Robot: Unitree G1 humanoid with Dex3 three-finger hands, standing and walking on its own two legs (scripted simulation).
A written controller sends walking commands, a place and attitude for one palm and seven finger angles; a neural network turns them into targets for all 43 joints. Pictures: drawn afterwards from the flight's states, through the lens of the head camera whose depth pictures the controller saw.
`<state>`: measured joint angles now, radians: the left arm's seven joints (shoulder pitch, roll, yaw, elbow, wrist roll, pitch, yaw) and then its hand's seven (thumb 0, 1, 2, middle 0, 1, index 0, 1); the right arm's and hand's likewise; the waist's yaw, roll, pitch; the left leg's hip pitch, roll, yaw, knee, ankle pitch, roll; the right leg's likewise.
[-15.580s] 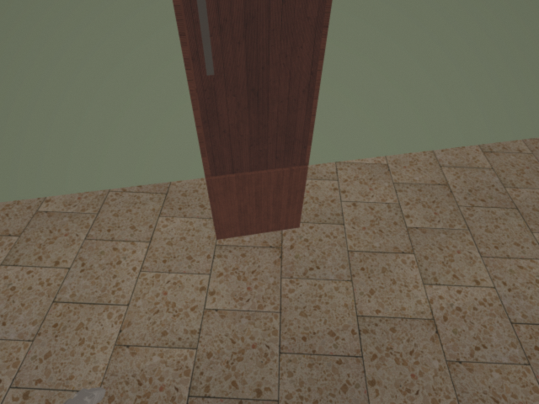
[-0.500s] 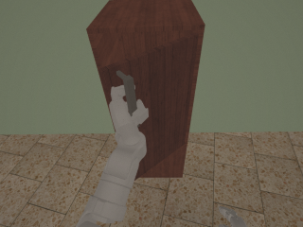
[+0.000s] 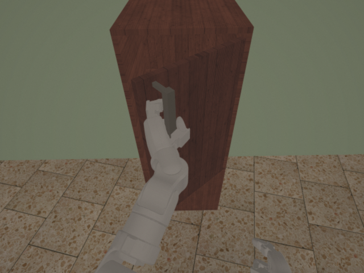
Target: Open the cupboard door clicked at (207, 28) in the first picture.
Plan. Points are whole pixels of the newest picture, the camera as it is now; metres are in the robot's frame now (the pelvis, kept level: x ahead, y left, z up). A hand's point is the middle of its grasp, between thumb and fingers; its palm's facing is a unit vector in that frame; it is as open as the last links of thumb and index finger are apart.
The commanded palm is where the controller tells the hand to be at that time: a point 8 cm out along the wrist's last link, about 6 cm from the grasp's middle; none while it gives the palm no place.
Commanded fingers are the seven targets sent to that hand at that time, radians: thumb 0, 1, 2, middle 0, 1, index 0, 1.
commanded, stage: pull the door open along its arc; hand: left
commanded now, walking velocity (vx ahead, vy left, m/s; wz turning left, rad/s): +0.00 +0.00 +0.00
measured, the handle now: (165, 118) +0.41 +0.07 +0.15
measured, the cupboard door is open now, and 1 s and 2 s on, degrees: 39 39 39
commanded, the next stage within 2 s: open thumb and fingers to let go in 0.38 s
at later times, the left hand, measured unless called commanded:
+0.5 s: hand (183, 131) +0.36 +0.03 +0.16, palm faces +0.37 -0.93 -0.02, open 6.7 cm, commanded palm +0.31 +0.07 +0.15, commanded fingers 0.00 0.76 0.84 -0.39 -1.34 -0.39 -1.34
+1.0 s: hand (172, 136) +0.35 +0.05 +0.16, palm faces +0.44 -0.90 -0.01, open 12.7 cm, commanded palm +0.30 +0.08 +0.15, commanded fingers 0.00 -0.50 0.30 -0.26 -0.95 -0.26 -0.95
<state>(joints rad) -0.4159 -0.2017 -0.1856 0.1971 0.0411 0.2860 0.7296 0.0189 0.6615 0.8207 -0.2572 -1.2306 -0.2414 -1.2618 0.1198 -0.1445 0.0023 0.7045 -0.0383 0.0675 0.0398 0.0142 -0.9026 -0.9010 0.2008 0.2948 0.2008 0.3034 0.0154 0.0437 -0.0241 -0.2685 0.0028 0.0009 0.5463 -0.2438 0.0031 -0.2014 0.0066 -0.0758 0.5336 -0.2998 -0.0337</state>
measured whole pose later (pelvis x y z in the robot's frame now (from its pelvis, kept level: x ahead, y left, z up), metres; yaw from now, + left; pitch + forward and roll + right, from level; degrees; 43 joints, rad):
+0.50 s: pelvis +0.03 -0.02 +0.00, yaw +2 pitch -2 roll +0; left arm -0.26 -0.15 -0.28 -0.07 -0.01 0.42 0.69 0.02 0.64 0.93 -0.27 -1.20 -0.26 -1.24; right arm 0.04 -0.17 0.02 0.71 -0.03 0.12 0.05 0.01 -0.90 -0.90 0.20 0.29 0.20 0.30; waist 0.04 0.05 -0.04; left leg -0.25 0.01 -0.03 0.59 -0.31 -0.02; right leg -0.17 0.02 -0.11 0.56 -0.37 -0.05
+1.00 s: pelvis +0.01 -0.02 +0.00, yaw +1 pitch -3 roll +0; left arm -0.25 -0.15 -0.17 0.01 0.03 0.29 0.67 0.00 -0.27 0.41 -0.29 -1.18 -0.29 -1.19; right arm 0.13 -0.18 -0.01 0.71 -0.04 0.06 -0.01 0.01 -0.90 -0.90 0.20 0.29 0.20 0.30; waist 0.02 0.06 0.00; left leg -0.22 0.02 -0.03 0.53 -0.25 -0.02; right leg -0.14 0.03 -0.11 0.51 -0.32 -0.06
